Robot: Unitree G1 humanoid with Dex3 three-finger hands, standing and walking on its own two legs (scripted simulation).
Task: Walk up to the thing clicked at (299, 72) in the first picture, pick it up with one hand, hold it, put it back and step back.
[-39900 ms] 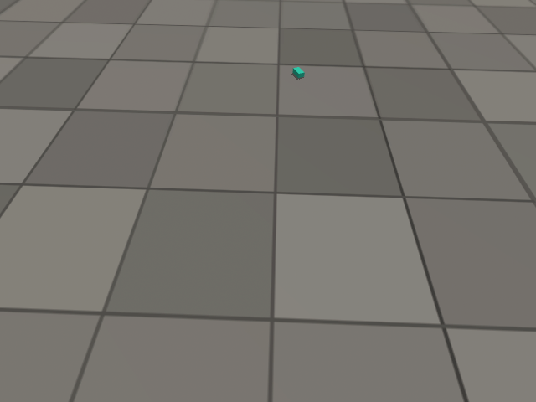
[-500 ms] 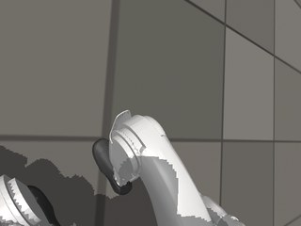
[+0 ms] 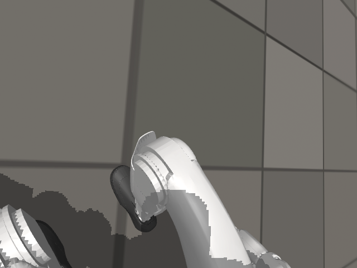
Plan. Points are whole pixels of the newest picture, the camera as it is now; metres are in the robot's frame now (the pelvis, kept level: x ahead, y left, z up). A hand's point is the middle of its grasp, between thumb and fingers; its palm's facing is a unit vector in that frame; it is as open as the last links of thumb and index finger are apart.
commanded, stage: rest palm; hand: left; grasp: from above
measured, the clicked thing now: out of the picture +0.53 +0.35 -0.30
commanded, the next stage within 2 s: close in 0.42 s
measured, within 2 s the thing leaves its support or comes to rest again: neither
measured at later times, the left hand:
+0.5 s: hand out of the picture +0.49 +0.34 -0.26, palm faces -0.48 -0.13 -0.87, open 11.3 cm
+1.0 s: hand out of the picture +0.49 +0.33 -0.27, palm faces -0.47 -0.13 -0.88, open 10.5 cm
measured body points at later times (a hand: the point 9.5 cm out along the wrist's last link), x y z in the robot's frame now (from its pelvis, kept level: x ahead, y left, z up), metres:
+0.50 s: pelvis +0.00 +0.00 +0.00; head +0.31 +0.13 +0.29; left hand +0.52 +0.34 -0.21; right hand +0.04 -0.25 -0.05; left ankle +0.06 +0.12 -0.29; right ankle +0.12 -0.11 -0.29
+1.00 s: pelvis +0.00 +0.00 +0.00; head +0.31 +0.14 +0.29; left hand +0.51 +0.34 -0.22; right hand +0.04 -0.24 -0.05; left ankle +0.06 +0.12 -0.29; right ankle +0.12 -0.11 -0.29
